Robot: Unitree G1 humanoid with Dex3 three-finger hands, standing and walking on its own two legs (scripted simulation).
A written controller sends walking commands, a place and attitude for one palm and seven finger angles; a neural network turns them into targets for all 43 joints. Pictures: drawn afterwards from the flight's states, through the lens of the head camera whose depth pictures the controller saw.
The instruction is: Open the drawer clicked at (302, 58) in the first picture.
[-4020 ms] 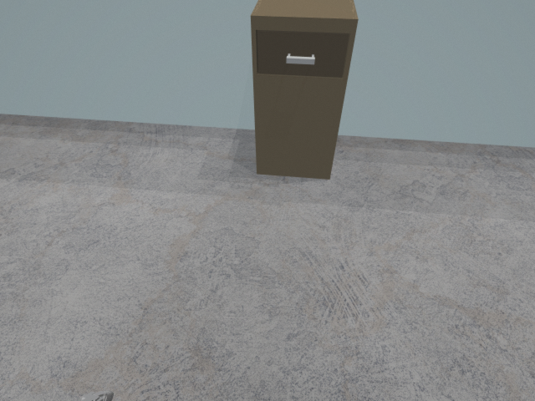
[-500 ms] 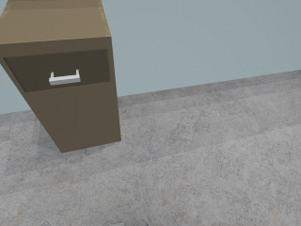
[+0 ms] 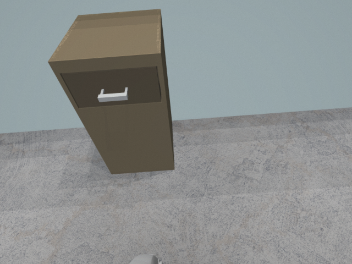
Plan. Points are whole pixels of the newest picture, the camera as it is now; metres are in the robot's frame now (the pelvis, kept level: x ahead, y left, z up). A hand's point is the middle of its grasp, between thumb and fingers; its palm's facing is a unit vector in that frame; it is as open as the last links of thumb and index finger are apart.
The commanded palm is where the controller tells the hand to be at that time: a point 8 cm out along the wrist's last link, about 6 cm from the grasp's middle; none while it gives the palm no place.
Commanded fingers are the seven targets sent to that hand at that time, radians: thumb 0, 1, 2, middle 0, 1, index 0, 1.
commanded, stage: take the last steps up to it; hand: left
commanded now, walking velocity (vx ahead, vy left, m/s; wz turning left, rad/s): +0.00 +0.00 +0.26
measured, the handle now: (113, 93) +0.75 +0.30 -0.08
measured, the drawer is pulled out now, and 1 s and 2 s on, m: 0.00 0.00 0.00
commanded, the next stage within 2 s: come to a stop and stand still in 0.88 s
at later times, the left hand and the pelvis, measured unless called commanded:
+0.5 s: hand out of the picture +0.06 +0.24 -0.18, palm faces +0.13 -0.98 -0.18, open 7.4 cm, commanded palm none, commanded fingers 0.00 0.90 0.90 -0.20 -0.30 -0.20 -0.30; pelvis +0.07 +0.05 +0.00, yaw +6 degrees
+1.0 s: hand (105, 232) +0.24 +0.23 -0.18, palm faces +0.16 -0.97 -0.18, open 7.2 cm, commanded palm none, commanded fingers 0.00 0.90 0.90 -0.20 -0.30 -0.20 -0.30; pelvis +0.24 +0.05 +0.00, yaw +6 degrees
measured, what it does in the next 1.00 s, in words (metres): walks ahead: left foot, then right foot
